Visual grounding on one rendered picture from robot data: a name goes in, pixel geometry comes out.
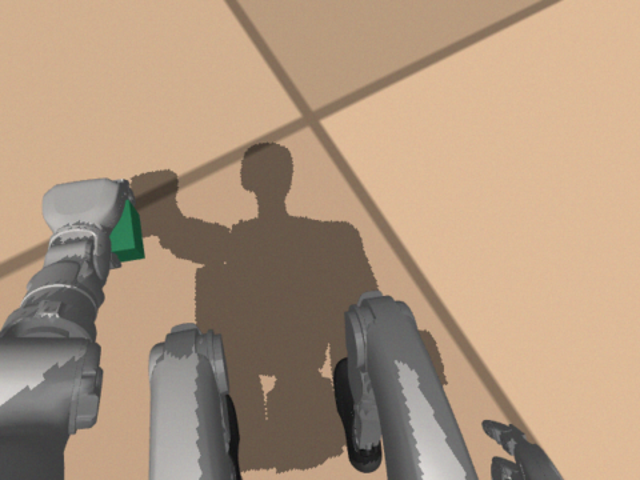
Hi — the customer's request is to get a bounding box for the left robot hand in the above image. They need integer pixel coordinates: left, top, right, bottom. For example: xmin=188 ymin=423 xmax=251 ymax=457
xmin=42 ymin=178 xmax=136 ymax=269

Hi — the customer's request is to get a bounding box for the small box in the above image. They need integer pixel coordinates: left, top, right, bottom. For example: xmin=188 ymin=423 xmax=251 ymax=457
xmin=109 ymin=200 xmax=145 ymax=262

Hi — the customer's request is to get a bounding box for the left robot arm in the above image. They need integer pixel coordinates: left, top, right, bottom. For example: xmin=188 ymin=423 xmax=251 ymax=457
xmin=0 ymin=225 xmax=111 ymax=480

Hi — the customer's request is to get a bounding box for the right robot foot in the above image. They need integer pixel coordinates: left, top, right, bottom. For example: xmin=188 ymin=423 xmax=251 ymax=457
xmin=333 ymin=357 xmax=382 ymax=473

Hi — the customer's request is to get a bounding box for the right robot hand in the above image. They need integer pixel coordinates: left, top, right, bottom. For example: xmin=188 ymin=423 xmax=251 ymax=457
xmin=482 ymin=420 xmax=563 ymax=480

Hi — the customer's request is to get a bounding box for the left robot foot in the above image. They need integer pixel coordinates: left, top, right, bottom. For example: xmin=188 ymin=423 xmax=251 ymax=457
xmin=225 ymin=394 xmax=241 ymax=480

